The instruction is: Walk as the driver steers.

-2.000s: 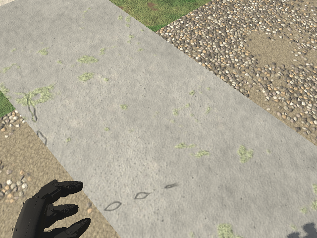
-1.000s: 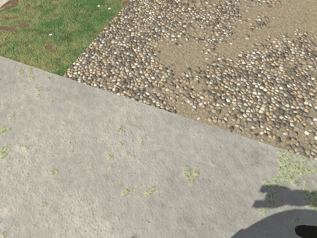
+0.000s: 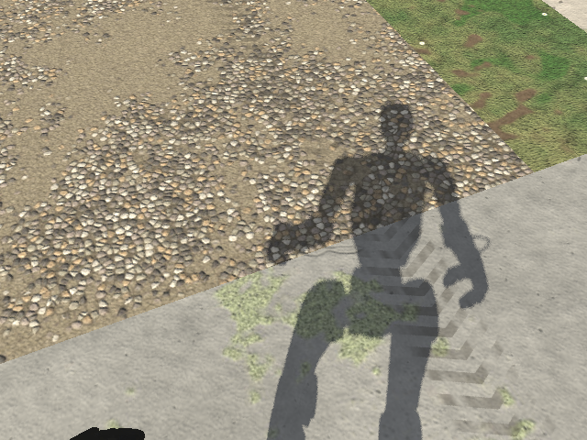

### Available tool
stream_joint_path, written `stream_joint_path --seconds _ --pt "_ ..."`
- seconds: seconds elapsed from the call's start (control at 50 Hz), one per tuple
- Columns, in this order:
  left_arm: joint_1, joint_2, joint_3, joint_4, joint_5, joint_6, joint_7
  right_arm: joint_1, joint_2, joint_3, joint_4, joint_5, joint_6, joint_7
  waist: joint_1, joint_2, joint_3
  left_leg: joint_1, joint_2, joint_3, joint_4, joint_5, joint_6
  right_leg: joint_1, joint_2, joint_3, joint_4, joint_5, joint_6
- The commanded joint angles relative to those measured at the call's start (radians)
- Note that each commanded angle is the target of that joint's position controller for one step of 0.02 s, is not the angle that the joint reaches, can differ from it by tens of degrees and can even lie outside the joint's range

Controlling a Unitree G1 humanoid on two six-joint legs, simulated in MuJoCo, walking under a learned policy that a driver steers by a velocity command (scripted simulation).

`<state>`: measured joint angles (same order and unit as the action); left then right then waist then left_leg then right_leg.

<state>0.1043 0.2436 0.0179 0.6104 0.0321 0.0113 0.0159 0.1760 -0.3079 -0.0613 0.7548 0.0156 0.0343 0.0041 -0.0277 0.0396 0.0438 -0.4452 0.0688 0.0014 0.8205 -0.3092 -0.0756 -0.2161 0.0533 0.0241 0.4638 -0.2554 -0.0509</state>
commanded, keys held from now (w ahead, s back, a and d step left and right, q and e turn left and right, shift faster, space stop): q+shift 0.50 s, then w+q+shift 0.34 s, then w+shift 0.06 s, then w+e+shift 0.10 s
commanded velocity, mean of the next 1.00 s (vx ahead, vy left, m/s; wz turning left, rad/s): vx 0.29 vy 0.00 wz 0.75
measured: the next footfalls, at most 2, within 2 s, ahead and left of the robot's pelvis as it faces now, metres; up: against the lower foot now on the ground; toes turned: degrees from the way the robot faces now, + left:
left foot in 0.18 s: +0.03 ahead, +0.13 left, +0.00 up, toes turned +11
right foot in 0.66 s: +0.20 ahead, -0.04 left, +0.00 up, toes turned +43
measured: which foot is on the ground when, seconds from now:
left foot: up 0.00-0.16, down 0.18-0.66, up 0.68-1.00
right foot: down 0.00-0.18, up 0.20-0.64, down 0.66-1.00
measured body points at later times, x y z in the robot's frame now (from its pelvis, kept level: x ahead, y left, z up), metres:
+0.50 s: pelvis +0.04 +0.05 +0.01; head +0.08 +0.10 +0.45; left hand +0.12 +0.38 -0.09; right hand +0.29 -0.18 -0.06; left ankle +0.00 +0.12 -0.74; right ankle +0.14 -0.10 -0.68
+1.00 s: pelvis +0.20 +0.15 -0.01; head +0.21 +0.15 +0.44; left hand -0.05 +0.28 -0.13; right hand +0.52 +0.16 -0.08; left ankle +0.16 +0.38 -0.65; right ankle +0.17 -0.06 -0.74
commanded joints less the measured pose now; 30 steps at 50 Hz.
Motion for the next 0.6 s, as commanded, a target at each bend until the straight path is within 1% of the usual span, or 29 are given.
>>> stream_joint_path --seconds 0.02,0.06,0.1,0.14,0.16,0.18,0.2,0.22,0.24,0.26,0.28,0.3,0.32,0.36,0.4,0.44,0.5,0.52,0.54,0.56,0.58,0.6 --pt "0.032 0.228 0.074 -0.017 -0.005 0.000 0.004 -0.086 -0.139 -0.029 -0.116 0.014 -0.010 0.000 0.077 -0.188 -0.026 -0.019 -0.001 0.016 0.005 -0.086 0.017 0.039 -0.323 0.158 -0.122 0.304 -0.191" --pt "0.024 0.218 0.076 -0.008 -0.017 0.007 0.009 -0.065 -0.122 -0.027 -0.127 0.014 -0.010 0.005 0.072 -0.165 -0.028 -0.052 0.006 0.021 0.003 -0.127 0.028 0.091 -0.358 0.170 -0.091 0.389 -0.196" --pt "0.008 0.210 0.080 -0.006 -0.026 0.012 0.016 -0.032 -0.102 -0.025 -0.130 0.015 -0.011 0.014 0.059 -0.155 -0.053 -0.038 0.001 0.041 -0.030 -0.134 0.041 0.133 -0.371 0.151 -0.050 0.484 -0.187" --pt "-0.022 0.205 0.085 -0.007 -0.038 0.017 0.023 0.015 -0.090 -0.027 -0.127 0.019 -0.013 0.023 0.028 -0.148 -0.079 0.033 -0.025 0.076 -0.154 -0.051 0.065 0.139 -0.353 0.097 0.013 0.519 -0.148" --pt "-0.026 0.198 0.087 -0.002 -0.047 0.019 0.026 0.053 -0.092 -0.031 -0.120 0.017 -0.015 0.024 0.005 -0.137 -0.092 0.107 -0.046 0.082 -0.269 0.068 0.088 0.116 -0.322 0.050 0.075 0.488 -0.105" --pt "0.009 0.175 0.088 0.006 -0.044 0.013 0.026 0.096 -0.146 -0.051 -0.116 0.010 -0.019 0.013 0.000 -0.029 -0.116 0.229 -0.017 -0.040 -0.374 0.324 0.136 0.034 -0.239 -0.032 0.236 0.342 -0.025" --pt "-0.038 0.133 0.075 -0.053 0.003 0.002 0.022 0.128 -0.300 -0.091 -0.138 0.004 -0.029 -0.001 0.012 0.264 -0.132 0.426 0.222 -0.444 -0.394 0.809 0.298 -0.281 -0.060 -0.119 0.534 -0.097 0.098" --pt "-0.134 0.120 0.068 -0.078 0.006 -0.010 0.020 0.179 -0.268 -0.078 -0.147 -0.026 -0.041 0.006 -0.058 0.254 -0.203 0.513 0.311 -0.605 -0.442 0.884 0.461 -0.449 0.045 0.029 0.720 -0.465 0.119" --pt "-0.122 0.141 0.073 -0.070 -0.014 -0.017 0.014 0.158 -0.239 -0.071 -0.151 -0.030 -0.054 0.008 -0.044 0.131 -0.201 0.531 0.284 -0.537 -0.438 0.822 0.446 -0.482 0.007 0.091 0.800 -0.436 0.111" --pt "-0.115 0.143 0.076 -0.057 -0.026 -0.020 0.012 0.112 -0.217 -0.070 -0.155 -0.013 -0.059 0.000 -0.016 0.057 -0.175 0.525 0.221 -0.461 -0.421 0.766 0.392 -0.501 -0.013 0.100 0.794 -0.352 0.106" --pt "-0.110 0.147 0.079 -0.047 -0.025 -0.020 0.015 0.068 -0.201 -0.066 -0.163 0.010 -0.051 -0.009 0.002 0.014 -0.148 0.512 0.182 -0.410 -0.417 0.736 0.349 -0.516 -0.029 0.099 0.738 -0.281 0.112" --pt "-0.112 0.157 0.083 -0.044 -0.022 -0.020 0.018 0.039 -0.186 -0.060 -0.173 0.023 -0.040 -0.023 0.013 0.026 -0.151 0.493 0.154 -0.384 -0.422 0.713 0.324 -0.483 -0.040 0.105 0.691 -0.223 0.120" --pt "-0.107 0.145 0.081 -0.040 -0.026 -0.021 0.014 0.034 -0.185 -0.058 -0.180 0.024 -0.027 -0.032 0.019 0.043 -0.153 0.474 0.127 -0.376 -0.426 0.716 0.316 -0.449 -0.024 0.097 0.667 -0.186 0.132" --pt "-0.086 0.133 0.077 -0.022 -0.032 -0.023 0.007 0.041 -0.196 -0.063 -0.189 0.016 -0.012 -0.042 0.020 0.044 -0.164 0.476 0.102 -0.370 -0.429 0.705 0.310 -0.422 0.001 0.089 0.582 -0.134 0.149" --pt "-0.093 0.130 0.077 -0.015 -0.035 -0.026 0.008 0.048 -0.209 -0.069 -0.194 0.017 -0.004 -0.049 0.014 0.050 -0.159 0.467 0.090 -0.393 -0.425 0.664 0.303 -0.405 0.018 0.095 0.483 -0.107 0.161" --pt "-0.096 0.133 0.078 -0.008 -0.036 -0.028 0.008 0.037 -0.216 -0.072 -0.203 0.017 0.003 -0.054 0.015 0.073 -0.151 0.428 0.075 -0.421 -0.418 0.602 0.291 -0.369 0.030 0.105 0.405 -0.081 0.167" --pt "-0.105 0.143 0.083 -0.001 -0.037 -0.034 0.004 0.012 -0.220 -0.075 -0.221 0.014 0.011 -0.054 0.011 0.106 -0.136 0.357 0.054 -0.477 -0.407 0.522 0.272 -0.305 0.046 0.117 0.314 -0.052 0.165" --pt "-0.095 0.148 0.085 0.002 -0.040 -0.040 -0.001 0.019 -0.215 -0.073 -0.221 0.018 0.012 -0.055 0.008 0.106 -0.158 0.340 0.045 -0.502 -0.429 0.329 0.271 -0.277 0.044 0.118 0.277 -0.040 0.158" --pt "-0.104 0.151 0.086 -0.001 -0.048 -0.049 -0.010 0.027 -0.207 -0.069 -0.223 0.022 0.010 -0.052 -0.003 0.116 -0.149 0.307 0.036 -0.536 -0.461 0.070 0.272 -0.250 0.039 0.119 0.232 -0.037 0.148" --pt "-0.115 0.155 0.088 -0.004 -0.057 -0.060 -0.018 0.031 -0.204 -0.064 -0.224 0.021 0.005 -0.046 -0.011 0.136 -0.122 0.266 0.029 -0.572 -0.495 -0.155 0.276 -0.223 0.035 0.119 0.190 -0.044 0.135" --pt "-0.115 0.161 0.092 -0.006 -0.065 -0.073 -0.023 0.025 -0.205 -0.061 -0.227 0.018 -0.001 -0.040 -0.008 0.163 -0.091 0.224 0.023 -0.605 -0.514 -0.263 0.277 -0.183 0.032 0.116 0.148 -0.065 0.126" --pt "-0.098 0.170 0.099 -0.003 -0.072 -0.087 -0.026 0.010 -0.200 -0.056 -0.232 0.014 -0.006 -0.036 0.007 0.181 -0.069 0.177 0.014 -0.621 -0.514 -0.300 0.273 -0.119 0.028 0.111 0.099 -0.078 0.117"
